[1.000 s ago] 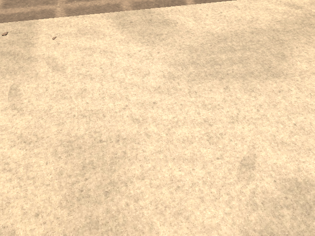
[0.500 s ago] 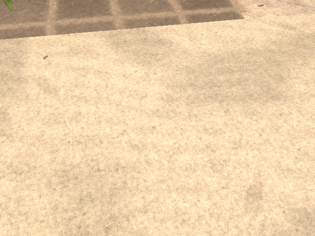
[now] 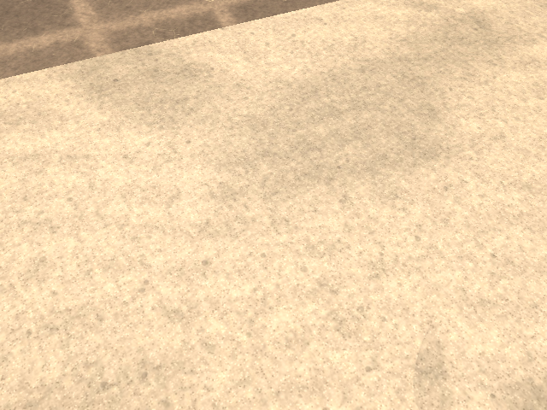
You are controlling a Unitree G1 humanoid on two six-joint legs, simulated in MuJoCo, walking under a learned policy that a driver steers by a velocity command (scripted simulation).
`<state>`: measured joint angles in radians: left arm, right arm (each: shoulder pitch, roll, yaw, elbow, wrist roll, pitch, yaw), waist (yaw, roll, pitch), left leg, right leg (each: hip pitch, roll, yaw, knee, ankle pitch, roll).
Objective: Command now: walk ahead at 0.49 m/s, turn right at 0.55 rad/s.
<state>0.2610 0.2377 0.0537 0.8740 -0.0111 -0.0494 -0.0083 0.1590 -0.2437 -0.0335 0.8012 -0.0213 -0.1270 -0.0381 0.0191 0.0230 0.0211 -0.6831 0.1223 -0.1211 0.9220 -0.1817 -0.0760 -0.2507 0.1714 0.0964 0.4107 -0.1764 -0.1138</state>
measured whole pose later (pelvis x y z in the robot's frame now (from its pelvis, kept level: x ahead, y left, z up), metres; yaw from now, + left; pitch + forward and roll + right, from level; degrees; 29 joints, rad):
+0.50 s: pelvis +0.25 +0.06 +0.01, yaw -12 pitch +2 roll +1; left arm 0.14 0.26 0.05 0.80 -0.01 -0.06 0.00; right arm 0.40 -0.24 -0.06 0.91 0.01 -0.10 0.00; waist -0.07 -0.04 -0.01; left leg -0.09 -0.02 0.04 0.25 -0.20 0.03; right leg -0.64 -0.08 0.05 0.73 -0.06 -0.02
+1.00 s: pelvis +0.50 -0.05 +0.01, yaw -5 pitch +1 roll -2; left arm 0.32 0.24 0.06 0.96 0.02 -0.10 0.00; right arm 0.19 -0.28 -0.08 0.85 0.02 -0.06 0.00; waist 0.04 0.05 0.00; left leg -0.73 0.10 -0.09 0.87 0.02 0.02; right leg -0.02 0.05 -0.16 0.21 -0.21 -0.05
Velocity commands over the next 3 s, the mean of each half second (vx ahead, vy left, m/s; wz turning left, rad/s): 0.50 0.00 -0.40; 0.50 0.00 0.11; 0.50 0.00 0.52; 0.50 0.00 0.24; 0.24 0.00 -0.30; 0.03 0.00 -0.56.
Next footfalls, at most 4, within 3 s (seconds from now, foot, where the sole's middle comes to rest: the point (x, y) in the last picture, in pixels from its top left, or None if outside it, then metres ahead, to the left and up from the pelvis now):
0.16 left None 0.27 0.17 -0.77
0.68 right None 0.47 -0.13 -0.77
1.22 left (266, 289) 0.80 0.06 -0.77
1.70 right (318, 205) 1.11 -0.09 -0.77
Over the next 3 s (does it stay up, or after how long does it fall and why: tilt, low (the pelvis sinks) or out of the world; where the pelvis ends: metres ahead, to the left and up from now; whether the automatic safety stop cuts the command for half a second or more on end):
stays up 1.25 0.06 0.00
